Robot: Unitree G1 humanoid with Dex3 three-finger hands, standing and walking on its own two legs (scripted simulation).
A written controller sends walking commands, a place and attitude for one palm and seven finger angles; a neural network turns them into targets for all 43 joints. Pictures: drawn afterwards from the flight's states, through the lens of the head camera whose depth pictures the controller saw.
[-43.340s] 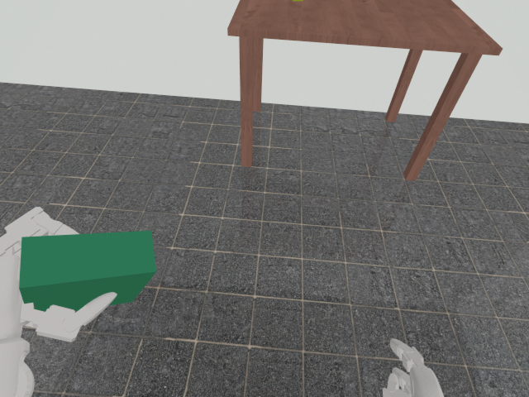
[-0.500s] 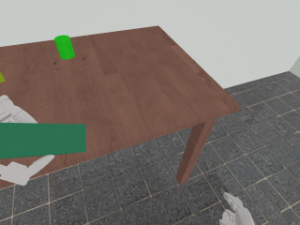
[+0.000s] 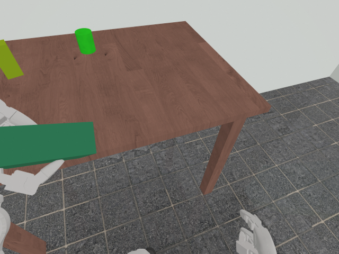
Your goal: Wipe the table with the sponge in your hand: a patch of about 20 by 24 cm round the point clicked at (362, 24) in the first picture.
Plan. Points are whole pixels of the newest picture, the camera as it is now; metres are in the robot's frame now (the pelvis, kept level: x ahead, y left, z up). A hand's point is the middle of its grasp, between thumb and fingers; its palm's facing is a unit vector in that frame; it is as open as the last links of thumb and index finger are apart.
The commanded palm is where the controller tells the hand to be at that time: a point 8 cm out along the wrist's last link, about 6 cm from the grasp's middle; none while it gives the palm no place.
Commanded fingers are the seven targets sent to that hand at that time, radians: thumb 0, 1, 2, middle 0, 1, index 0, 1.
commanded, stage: step back with the hand held close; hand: left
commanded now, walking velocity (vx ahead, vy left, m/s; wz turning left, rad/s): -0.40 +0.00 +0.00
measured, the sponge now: (59, 145) +0.24 +0.22 +0.20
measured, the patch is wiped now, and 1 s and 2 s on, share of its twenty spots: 1.00 1.00 1.00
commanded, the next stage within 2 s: stop stepping back and stand still in 0.20 s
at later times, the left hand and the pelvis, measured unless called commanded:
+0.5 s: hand out of the picture +0.08 +0.21 +0.20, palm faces +0.31 -0.83 -0.47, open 9.3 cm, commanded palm +0.03 +0.27 +0.23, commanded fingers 0.00 0.10 1.30 -1.20 -1.60 -1.20 -1.60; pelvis -0.14 -0.01 +0.00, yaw -2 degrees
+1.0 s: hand out of the picture -0.04 +0.25 +0.21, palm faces +0.47 -0.82 -0.32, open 9.3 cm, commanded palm -0.08 +0.29 +0.23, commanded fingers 0.00 0.10 1.30 -1.20 -1.60 -1.20 -1.60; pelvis -0.23 +0.00 +0.00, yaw +2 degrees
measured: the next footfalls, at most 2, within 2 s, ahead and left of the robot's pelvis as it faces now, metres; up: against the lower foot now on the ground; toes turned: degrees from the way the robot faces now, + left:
right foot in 0.04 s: -0.02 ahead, -0.15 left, +0.00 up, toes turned -1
left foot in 0.22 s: +0.04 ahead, +0.11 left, +0.00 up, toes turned -1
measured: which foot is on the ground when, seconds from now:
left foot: down 0.00-0.04, up 0.06-0.20, down 0.22-0.46, up 0.48-0.68, down 0.70-0.84, up 0.86-1.00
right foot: up 0.00-0.02, down 0.04-0.22, up 0.24-0.44, down 0.46-1.00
